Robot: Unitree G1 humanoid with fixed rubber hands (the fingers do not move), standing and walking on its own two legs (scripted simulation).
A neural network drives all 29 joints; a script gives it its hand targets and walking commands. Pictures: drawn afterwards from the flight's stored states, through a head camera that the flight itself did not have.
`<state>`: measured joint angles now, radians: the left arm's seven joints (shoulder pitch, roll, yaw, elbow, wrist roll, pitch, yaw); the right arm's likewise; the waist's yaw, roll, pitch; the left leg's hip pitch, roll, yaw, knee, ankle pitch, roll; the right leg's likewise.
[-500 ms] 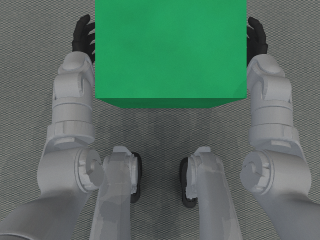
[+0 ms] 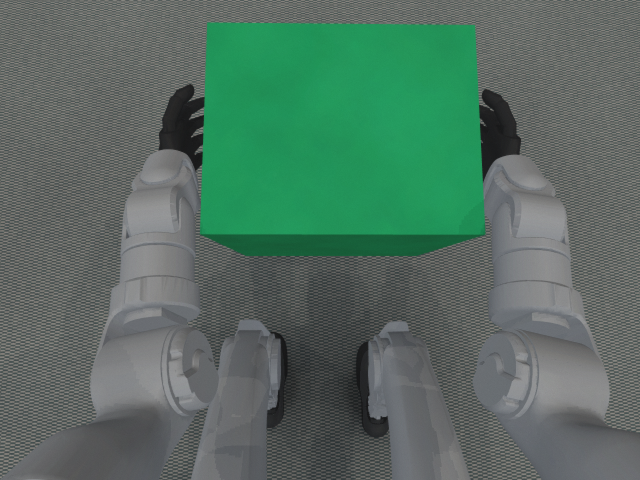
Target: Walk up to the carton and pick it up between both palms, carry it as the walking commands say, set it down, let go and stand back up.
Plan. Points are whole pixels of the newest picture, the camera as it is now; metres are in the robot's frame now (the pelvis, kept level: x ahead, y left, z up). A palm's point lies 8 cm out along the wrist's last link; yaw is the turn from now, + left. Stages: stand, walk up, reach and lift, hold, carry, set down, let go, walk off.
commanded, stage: reach and lift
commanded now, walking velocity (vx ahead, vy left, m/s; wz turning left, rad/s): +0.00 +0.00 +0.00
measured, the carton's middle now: (335, 165) +0.49 -0.01 -0.12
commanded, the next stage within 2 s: none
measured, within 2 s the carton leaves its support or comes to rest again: neither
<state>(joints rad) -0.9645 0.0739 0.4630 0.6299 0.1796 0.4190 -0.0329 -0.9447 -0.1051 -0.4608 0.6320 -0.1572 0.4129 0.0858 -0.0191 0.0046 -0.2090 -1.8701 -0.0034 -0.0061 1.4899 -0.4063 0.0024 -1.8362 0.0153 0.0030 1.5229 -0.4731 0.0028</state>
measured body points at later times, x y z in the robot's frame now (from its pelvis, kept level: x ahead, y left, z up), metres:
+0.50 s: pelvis +0.02 +0.00 +0.07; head +0.24 +0.00 +0.46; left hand +0.47 +0.18 +0.00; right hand +0.47 -0.19 +0.00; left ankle +0.11 +0.12 -0.52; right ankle +0.08 -0.12 -0.52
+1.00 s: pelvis +0.04 +0.00 +0.13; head +0.22 +0.00 +0.54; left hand +0.45 +0.18 +0.07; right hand +0.44 -0.19 +0.08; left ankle +0.11 +0.12 -0.52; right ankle +0.08 -0.12 -0.52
